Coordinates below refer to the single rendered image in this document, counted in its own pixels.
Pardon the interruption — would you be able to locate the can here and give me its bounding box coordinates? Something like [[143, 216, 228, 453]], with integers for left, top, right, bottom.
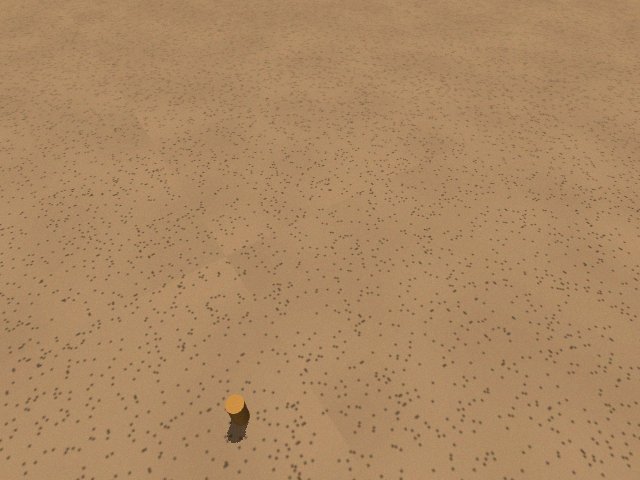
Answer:
[[225, 394, 250, 426]]

